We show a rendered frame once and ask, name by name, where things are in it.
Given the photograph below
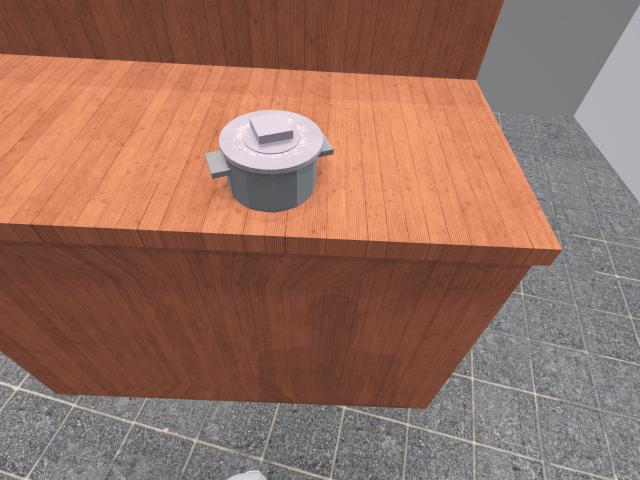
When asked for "lid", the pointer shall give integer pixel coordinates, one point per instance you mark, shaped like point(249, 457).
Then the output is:
point(240, 147)

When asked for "pot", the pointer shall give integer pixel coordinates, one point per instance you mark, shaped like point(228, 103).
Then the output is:
point(267, 192)

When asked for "knob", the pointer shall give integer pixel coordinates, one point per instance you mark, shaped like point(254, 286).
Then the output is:
point(271, 128)

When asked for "table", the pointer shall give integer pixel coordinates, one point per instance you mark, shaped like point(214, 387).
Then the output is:
point(127, 271)

